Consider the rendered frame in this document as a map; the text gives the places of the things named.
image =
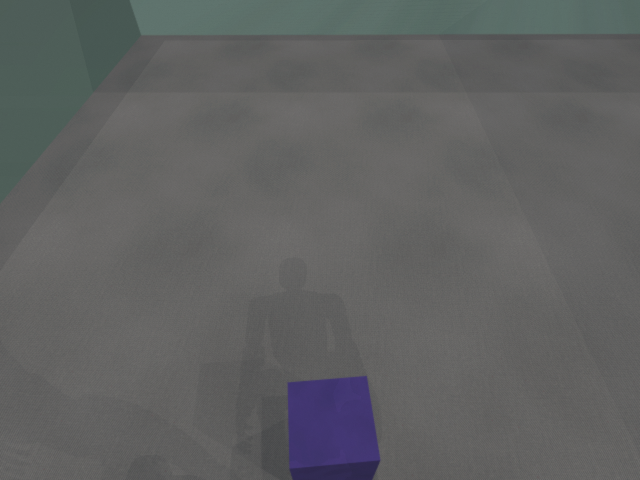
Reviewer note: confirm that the carton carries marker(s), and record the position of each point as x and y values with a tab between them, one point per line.
332	433

